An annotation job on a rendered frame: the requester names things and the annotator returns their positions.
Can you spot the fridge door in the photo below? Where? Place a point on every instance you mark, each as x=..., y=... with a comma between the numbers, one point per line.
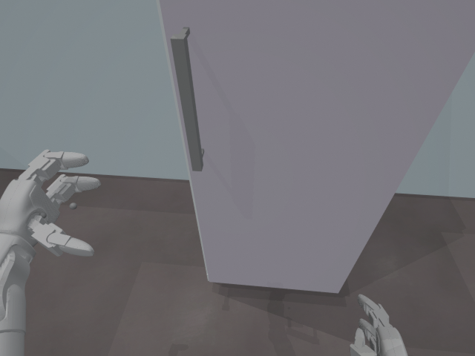
x=310, y=113

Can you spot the handle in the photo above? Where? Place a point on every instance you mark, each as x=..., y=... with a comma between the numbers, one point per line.
x=180, y=49

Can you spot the robot left forearm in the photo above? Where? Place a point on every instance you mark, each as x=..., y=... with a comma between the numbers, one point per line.
x=16, y=254

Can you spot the robot left hand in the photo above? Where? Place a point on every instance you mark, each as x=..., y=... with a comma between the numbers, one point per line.
x=24, y=199

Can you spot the robot right hand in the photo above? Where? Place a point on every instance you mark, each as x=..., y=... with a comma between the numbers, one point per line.
x=385, y=340

